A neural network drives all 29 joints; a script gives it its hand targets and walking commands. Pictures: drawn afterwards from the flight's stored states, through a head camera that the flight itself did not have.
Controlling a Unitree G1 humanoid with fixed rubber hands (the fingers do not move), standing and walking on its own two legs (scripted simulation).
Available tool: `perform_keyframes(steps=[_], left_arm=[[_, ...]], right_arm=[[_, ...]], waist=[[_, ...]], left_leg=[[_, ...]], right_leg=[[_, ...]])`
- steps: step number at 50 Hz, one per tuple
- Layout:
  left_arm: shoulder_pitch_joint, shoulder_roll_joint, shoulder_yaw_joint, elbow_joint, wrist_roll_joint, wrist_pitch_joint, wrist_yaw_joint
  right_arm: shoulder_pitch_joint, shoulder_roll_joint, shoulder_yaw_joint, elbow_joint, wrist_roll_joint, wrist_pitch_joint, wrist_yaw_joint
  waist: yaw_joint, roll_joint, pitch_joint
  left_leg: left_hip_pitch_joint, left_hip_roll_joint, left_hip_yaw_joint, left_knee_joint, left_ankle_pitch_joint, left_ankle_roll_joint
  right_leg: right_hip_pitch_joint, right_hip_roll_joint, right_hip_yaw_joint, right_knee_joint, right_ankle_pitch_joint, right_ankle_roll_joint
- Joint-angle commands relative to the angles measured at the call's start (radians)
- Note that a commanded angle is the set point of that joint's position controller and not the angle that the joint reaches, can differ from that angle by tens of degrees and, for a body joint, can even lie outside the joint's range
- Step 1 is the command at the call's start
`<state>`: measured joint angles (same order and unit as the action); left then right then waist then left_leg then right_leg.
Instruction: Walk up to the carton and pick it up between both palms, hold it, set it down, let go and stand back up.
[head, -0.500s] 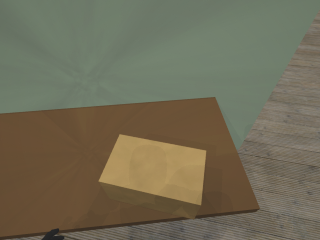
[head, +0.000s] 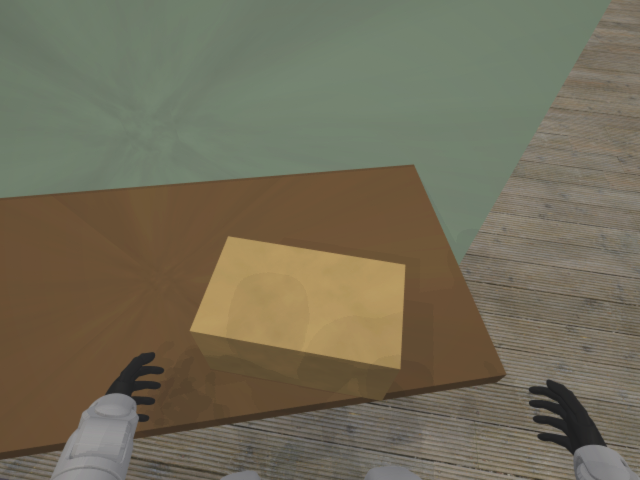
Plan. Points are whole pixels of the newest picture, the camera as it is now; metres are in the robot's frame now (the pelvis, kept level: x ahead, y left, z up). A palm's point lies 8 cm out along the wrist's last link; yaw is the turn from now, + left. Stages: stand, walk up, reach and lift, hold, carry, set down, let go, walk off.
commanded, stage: reach and lift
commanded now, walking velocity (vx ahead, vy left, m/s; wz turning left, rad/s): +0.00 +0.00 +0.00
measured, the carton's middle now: (304, 318) +0.36 +0.01 -0.12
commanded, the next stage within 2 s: none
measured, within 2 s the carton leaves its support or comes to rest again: neither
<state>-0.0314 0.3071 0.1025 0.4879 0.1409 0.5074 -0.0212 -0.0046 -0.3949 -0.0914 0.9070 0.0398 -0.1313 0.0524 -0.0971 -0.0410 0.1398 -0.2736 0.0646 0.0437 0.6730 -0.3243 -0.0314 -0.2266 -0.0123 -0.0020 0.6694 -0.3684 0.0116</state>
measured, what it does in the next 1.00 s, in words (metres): stands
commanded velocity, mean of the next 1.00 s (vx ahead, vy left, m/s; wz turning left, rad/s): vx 0.00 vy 0.00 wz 0.00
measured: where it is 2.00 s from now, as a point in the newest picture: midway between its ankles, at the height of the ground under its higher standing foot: outside the picture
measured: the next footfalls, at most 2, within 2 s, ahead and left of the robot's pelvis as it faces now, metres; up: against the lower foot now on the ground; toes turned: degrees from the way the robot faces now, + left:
none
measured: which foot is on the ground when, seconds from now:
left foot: down 0.00-1.00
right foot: down 0.00-1.00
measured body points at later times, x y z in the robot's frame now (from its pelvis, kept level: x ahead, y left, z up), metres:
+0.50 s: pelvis -0.02 +0.03 +0.02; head +0.00 +0.03 +0.47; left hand +0.19 +0.27 -0.06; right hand +0.12 -0.26 -0.05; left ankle +0.03 +0.14 -0.72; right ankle +0.00 -0.13 -0.72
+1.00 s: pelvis +0.03 +0.02 +0.02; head +0.03 +0.03 +0.47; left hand +0.20 +0.27 -0.05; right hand +0.18 -0.24 -0.04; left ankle +0.03 +0.14 -0.72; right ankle +0.00 -0.13 -0.72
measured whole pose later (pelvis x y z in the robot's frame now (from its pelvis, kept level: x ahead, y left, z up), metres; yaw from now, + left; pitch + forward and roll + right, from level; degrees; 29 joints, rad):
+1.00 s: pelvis +0.03 +0.02 +0.02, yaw -2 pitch -5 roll +0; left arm 0.23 0.34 -0.01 0.62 -0.18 -0.25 -0.10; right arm 0.22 -0.19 -0.06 0.69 0.17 -0.37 -0.04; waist 0.01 -0.02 0.10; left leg -0.08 0.05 0.10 0.41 -0.24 -0.02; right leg -0.04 -0.02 0.04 0.37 -0.25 0.03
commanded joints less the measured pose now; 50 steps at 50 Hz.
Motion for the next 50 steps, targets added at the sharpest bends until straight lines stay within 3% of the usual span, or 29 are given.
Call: perform_keyframes(steps=[1, 2, 8, 10, 13, 14, 17, 19, 21, 22, 23, 24, 25, 27, 28, 29, 30, 31, 34, 35, 36, 38, 39, 40, 43, 44, 45, 47, 50], left_arm=[[0.060, 0.168, 0.118, -0.112, 0.036, -0.006, 0.003], [0.024, 0.157, 0.112, -0.129, 0.031, -0.021, 0.013], [-0.028, 0.074, 0.058, -0.146, -0.061, -0.043, 0.018], [0.005, 0.085, 0.065, -0.178, -0.056, -0.076, 0.031], [0.038, 0.088, 0.036, -0.190, -0.094, -0.113, 0.038], [0.034, 0.088, 0.050, -0.180, -0.097, -0.125, 0.041], [0.045, 0.115, 0.054, -0.204, -0.102, -0.194, 0.042], [0.072, 0.054, 0.028, -0.180, -0.132, -0.222, 0.033], [0.070, 0.099, 0.028, -0.164, -0.129, -0.256, 0.041], [0.066, 0.084, 0.014, -0.155, -0.145, -0.266, 0.040], [0.070, 0.070, 0.005, -0.150, -0.150, -0.279, 0.029], [0.053, 0.108, 0.025, -0.141, -0.140, -0.290, 0.036], [0.089, 0.099, 0.019, -0.146, -0.166, -0.310, 0.030], [0.092, 0.099, 0.016, -0.118, -0.166, -0.346, 0.027], [0.109, 0.093, 0.008, -0.083, -0.173, -0.354, 0.021], [0.093, 0.088, -0.007, -0.107, -0.186, -0.374, 0.016], [0.127, 0.079, 0.000, -0.094, -0.197, -0.396, 0.007], [0.112, 0.119, 0.010, -0.113, -0.200, -0.426, 0.003], [0.162, 0.119, 0.022, -0.033, -0.209, -0.485, -0.011], [0.154, 0.127, 0.036, -0.028, -0.204, -0.506, -0.017], [0.182, 0.109, -0.009, -0.032, -0.223, -0.537, -0.028], [0.154, 0.133, 0.011, -0.067, -0.247, -0.592, -0.034], [0.163, 0.124, -0.028, -0.030, -0.266, -0.622, -0.039], [0.143, 0.144, -0.018, -0.012, -0.263, -0.655, -0.044], [0.156, 0.150, -0.043, 0.014, -0.303, -0.717, -0.055], [0.167, 0.157, -0.059, 0.061, -0.309, -0.736, -0.061], [0.203, 0.157, -0.069, 0.015, -0.324, -0.769, -0.070], [0.208, 0.166, -0.055, 0.011, -0.329, -0.808, -0.081], [0.217, 0.186, -0.079, 0.016, -0.346, -0.858, -0.090]], right_arm=[[0.080, -0.195, -0.021, -0.126, 0.042, -0.007, -0.029], [0.068, -0.167, -0.006, -0.130, 0.055, -0.001, -0.026], [0.022, -0.143, -0.053, -0.312, 0.020, 0.062, 0.016], [0.059, -0.120, -0.089, -0.353, 0.016, 0.053, 0.021], [0.121, -0.092, -0.115, -0.387, -0.014, 0.063, 0.017], [0.118, -0.105, -0.082, -0.434, -0.012, 0.050, 0.016], [0.147, -0.052, -0.063, -0.463, -0.030, 0.025, -0.009], [0.148, -0.044, -0.098, -0.474, -0.029, 0.031, -0.019], [0.146, -0.023, -0.091, -0.449, -0.024, 0.023, -0.017], [0.142, -0.026, -0.113, -0.438, -0.017, 0.020, -0.016], [0.149, -0.010, -0.113, -0.444, -0.032, 0.019, -0.028], [0.135, -0.018, -0.096, -0.425, -0.015, 0.014, -0.027], [0.156, -0.016, -0.111, -0.453, -0.009, 0.004, -0.026], [0.152, 0.010, -0.086, -0.448, 0.003, -0.015, -0.033], [0.160, 0.003, -0.087, -0.437, -0.011, -0.020, -0.033], [0.138, 0.026, -0.083, -0.460, 0.013, -0.032, -0.035], [0.161, 0.036, -0.081, -0.484, 0.012, -0.045, -0.039], [0.158, 0.054, -0.059, -0.525, 0.025, -0.058, -0.047], [0.184, 0.046, -0.073, -0.462, 0.027, -0.083, -0.053], [0.186, 0.071, -0.043, -0.434, 0.045, -0.083, -0.057], [0.226, 0.082, -0.065, -0.456, 0.060, -0.101, -0.071], [0.193, 0.105, -0.032, -0.463, 0.087, -0.135, -0.072], [0.217, 0.095, -0.049, -0.442, 0.069, -0.151, -0.079], [0.191, 0.107, -0.048, -0.412, 0.078, -0.161, -0.085], [0.174, 0.085, -0.036, -0.393, 0.093, -0.211, -0.092], [0.189, 0.096, -0.007, -0.350, 0.113, -0.226, -0.086], [0.204, 0.095, -0.025, -0.378, 0.121, -0.246, -0.093], [0.208, 0.080, -0.014, -0.282, 0.140, -0.279, -0.098], [0.221, 0.080, 0.006, -0.313, 0.155, -0.343, -0.116]], waist=[[0.035, -0.014, -0.206], [0.058, 0.012, -0.131], [0.066, 0.028, -0.016], [0.056, 0.087, -0.084], [0.006, 0.037, -0.139], [0.044, 0.047, -0.125], [0.042, 0.002, -0.110], [0.027, 0.003, -0.138], [0.050, 0.035, -0.112], [0.047, 0.052, -0.112], [0.008, 0.021, -0.102], [0.054, 0.052, -0.104], [0.066, 0.008, -0.091], [0.062, 0.043, -0.089], [0.046, -0.004, -0.080], [0.068, 0.055, -0.102], [0.049, 0.011, -0.094], [0.081, 0.008, -0.135], [0.082, 0.016, -0.105], [0.120, 0.030, -0.080], [0.090, 0.027, -0.087], [0.118, 0.068, -0.136], [0.092, 0.034, -0.113], [0.109, 0.072, -0.108], [0.102, 0.060, -0.118], [0.122, 0.058, -0.092], [0.091, 0.037, -0.125], [0.096, 0.054, -0.138], [0.108, 0.063, -0.167]], left_leg=[[0.261, -0.092, 0.035, -0.092, 0.284, -0.032], [0.270, -0.090, 0.029, -0.128, 0.248, -0.019], [0.253, -0.069, 0.043, -0.251, 0.055, -0.031], [0.298, -0.067, 0.046, -0.240, 0.037, -0.043], [0.300, -0.059, 0.043, -0.255, 0.037, -0.024], [0.286, -0.049, 0.043, -0.257, 0.010, -0.030], [0.271, -0.066, 0.063, -0.270, 0.001, -0.005], [0.271, -0.062, 0.056, -0.289, -0.048, -0.002], [0.292, -0.056, 0.038, -0.315, -0.043, -0.009], [0.263, -0.052, 0.031, -0.312, -0.066, -0.010], [0.248, -0.058, 0.030, -0.316, -0.082, -0.001], [0.264, -0.056, 0.014, -0.331, -0.063, 0.000], [0.251, -0.057, 0.018, -0.325, -0.052, 0.001], [0.254, -0.071, 0.032, -0.302, 0.012, -0.001], [0.296, -0.064, 0.022, -0.318, 0.001, -0.001], [0.307, -0.067, 0.033, -0.324, 0.033, -0.014], [0.304, -0.074, 0.034, -0.317, 0.074, -0.001], [0.320, -0.076, 0.046, -0.306, 0.130, -0.004], [0.341, -0.080, 0.050, -0.321, 0.207, -0.017], [0.342, -0.084, 0.050, -0.317, 0.201, -0.011], [0.361, -0.080, 0.071, -0.328, 0.233, -0.022], [0.359, -0.083, 0.064, -0.306, 0.254, -0.032], [0.361, -0.079, 0.061, -0.306, 0.242, -0.030], [0.359, -0.083, 0.052, -0.297, 0.271, -0.032], [0.337, -0.078, 0.042, -0.279, 0.297, -0.033], [0.344, -0.069, 0.037, -0.275, 0.328, -0.023], [0.344, -0.075, 0.026, -0.270, 0.358, -0.036], [0.372, -0.074, 0.030, -0.256, 0.424, -0.047], [0.364, -0.091, 0.035, -0.221, 0.473, -0.053]], right_leg=[[0.034, 0.032, -0.053, -0.137, 0.592, 0.001], [-0.042, 0.027, -0.046, -0.172, 0.483, -0.003], [-0.117, 0.047, -0.045, -0.276, 0.116, -0.044], [-0.125, 0.055, -0.040, -0.273, 0.111, -0.047], [-0.090, 0.047, -0.035, -0.280, 0.152, -0.046], [-0.089, 0.047, -0.026, -0.277, 0.124, -0.044], [-0.072, 0.033, -0.011, -0.311, 0.097, -0.028], [-0.072, 0.045, -0.029, -0.303, 0.092, -0.034], [-0.081, 0.053, -0.026, -0.306, 0.050, -0.033], [-0.080, 0.041, -0.012, -0.314, 0.055, -0.042], [-0.064, 0.045, -0.028, -0.306, 0.058, -0.035], [-0.073, 0.062, -0.035, -0.294, 0.060, -0.033], [-0.051, 0.048, -0.013, -0.314, 0.057, -0.033], [-0.071, 0.044, -0.010, -0.325, 0.080, -0.036], [-0.066, 0.049, -0.020, -0.332, 0.081, -0.030], [-0.035, 0.046, -0.012, -0.356, 0.093, -0.042], [-0.045, 0.046, -0.014, -0.365, 0.114, -0.027], [-0.023, 0.040, 0.000, -0.354, 0.177, -0.028], [-0.015, 0.050, 0.001, -0.384, 0.203, -0.018], [-0.013, 0.042, 0.014, -0.377, 0.184, -0.018], [0.014, 0.043, 0.008, -0.395, 0.213, -0.024], [0.013, 0.036, 0.023, -0.394, 0.205, -0.033], [-0.003, 0.037, 0.029, -0.395, 0.203, -0.032], [-0.021, 0.027, 0.038, -0.397, 0.212, -0.033], [0.012, 0.032, 0.030, -0.379, 0.235, -0.041], [0.002, 0.026, 0.055, -0.383, 0.274, -0.041], [0.021, 0.033, 0.035, -0.369, 0.307, -0.032], [0.054, 0.020, 0.044, -0.363, 0.384, -0.041], [0.065, 0.025, 0.038, -0.341, 0.458, -0.028]])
